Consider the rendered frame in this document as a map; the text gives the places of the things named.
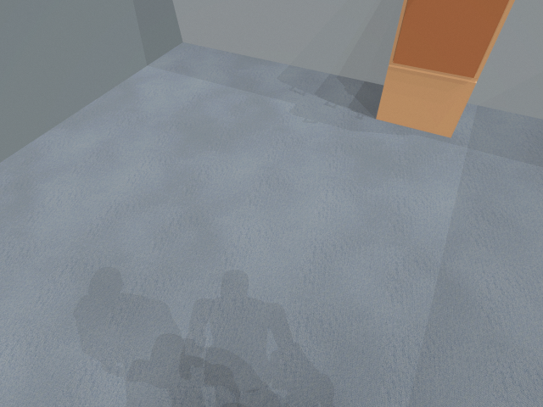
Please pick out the cupboard door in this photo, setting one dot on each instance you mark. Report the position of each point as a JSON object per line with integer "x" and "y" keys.
{"x": 449, "y": 36}

